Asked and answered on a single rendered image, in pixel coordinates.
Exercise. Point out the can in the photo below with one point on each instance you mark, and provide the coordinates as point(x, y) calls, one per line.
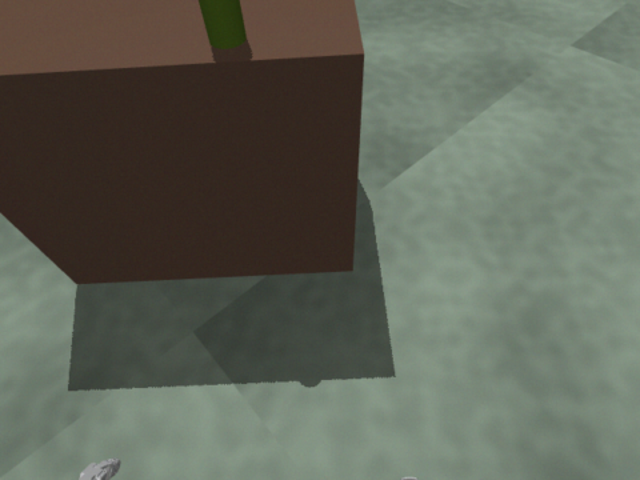
point(224, 23)

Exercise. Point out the left robot hand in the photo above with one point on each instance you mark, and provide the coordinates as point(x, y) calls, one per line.
point(102, 471)

